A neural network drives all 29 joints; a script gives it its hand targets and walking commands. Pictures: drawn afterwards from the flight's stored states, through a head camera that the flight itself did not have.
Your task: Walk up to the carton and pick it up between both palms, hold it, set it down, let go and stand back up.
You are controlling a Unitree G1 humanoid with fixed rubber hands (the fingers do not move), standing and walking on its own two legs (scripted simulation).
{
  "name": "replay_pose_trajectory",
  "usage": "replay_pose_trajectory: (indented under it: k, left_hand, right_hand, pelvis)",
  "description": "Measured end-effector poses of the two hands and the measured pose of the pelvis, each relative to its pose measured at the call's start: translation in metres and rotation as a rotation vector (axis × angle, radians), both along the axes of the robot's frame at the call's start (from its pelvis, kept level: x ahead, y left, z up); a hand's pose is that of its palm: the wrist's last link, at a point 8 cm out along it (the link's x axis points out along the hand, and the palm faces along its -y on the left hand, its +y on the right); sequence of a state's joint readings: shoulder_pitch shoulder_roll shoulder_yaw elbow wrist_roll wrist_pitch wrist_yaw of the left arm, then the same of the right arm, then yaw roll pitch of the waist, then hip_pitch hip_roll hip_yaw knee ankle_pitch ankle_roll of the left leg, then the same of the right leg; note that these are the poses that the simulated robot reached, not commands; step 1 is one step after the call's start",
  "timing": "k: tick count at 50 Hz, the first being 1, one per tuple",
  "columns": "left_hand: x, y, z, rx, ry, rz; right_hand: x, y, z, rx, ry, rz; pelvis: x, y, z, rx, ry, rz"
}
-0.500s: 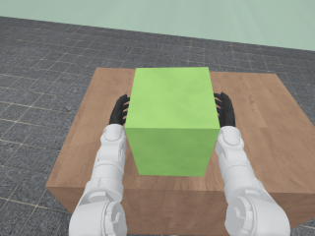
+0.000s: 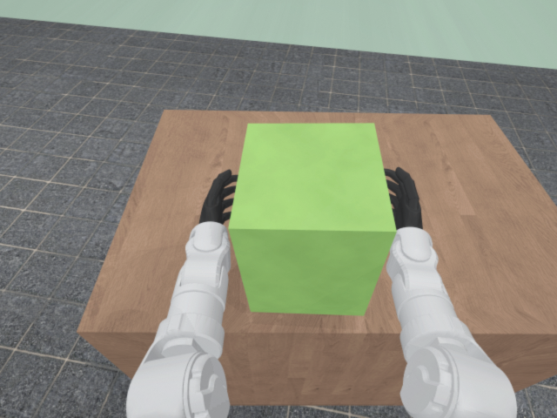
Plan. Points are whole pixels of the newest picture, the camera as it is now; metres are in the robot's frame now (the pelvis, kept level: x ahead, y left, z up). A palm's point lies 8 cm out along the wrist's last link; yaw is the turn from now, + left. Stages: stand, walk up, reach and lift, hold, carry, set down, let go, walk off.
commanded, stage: set down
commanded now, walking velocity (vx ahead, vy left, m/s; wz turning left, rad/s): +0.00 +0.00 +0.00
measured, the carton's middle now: (308, 223) +0.42 -0.03 +0.03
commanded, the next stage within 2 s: none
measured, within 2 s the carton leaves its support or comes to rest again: rests again in 1.54 s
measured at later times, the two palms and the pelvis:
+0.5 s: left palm (215, 229) +0.40 +0.12 +0.05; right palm (401, 227) +0.39 -0.17 +0.07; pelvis +0.00 +0.00 +0.00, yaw +0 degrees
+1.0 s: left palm (220, 239) +0.40 +0.12 +0.02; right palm (399, 236) +0.39 -0.17 +0.05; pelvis +0.00 +0.00 +0.00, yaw +0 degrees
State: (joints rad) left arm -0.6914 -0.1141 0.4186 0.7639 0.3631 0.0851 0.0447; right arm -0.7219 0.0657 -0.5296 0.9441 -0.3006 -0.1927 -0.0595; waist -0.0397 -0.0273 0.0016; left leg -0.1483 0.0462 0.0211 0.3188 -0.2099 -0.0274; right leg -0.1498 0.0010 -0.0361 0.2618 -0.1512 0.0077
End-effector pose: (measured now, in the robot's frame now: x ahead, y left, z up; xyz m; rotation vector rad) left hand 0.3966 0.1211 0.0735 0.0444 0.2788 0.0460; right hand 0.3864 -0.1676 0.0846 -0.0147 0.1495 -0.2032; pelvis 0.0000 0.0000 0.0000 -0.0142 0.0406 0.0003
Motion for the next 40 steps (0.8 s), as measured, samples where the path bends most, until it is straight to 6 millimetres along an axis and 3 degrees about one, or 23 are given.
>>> replay_pose_trajectory:
  k: [17, 40]
  left_hand:
    - [0.001, 0.003, -0.015, -0.007, 0.014, -0.005]
    - [0.003, -0.003, -0.041, -0.006, 0.031, -0.012]
  right_hand:
    - [0.002, 0.004, -0.006, -0.004, 0.017, 0.000]
    - [0.002, -0.003, -0.028, -0.017, 0.036, -0.004]
  pelvis:
    - [-0.003, 0.001, 0.000, 0.006, 0.052, -0.004]
    - [0.001, -0.001, -0.001, 0.005, 0.106, -0.002]
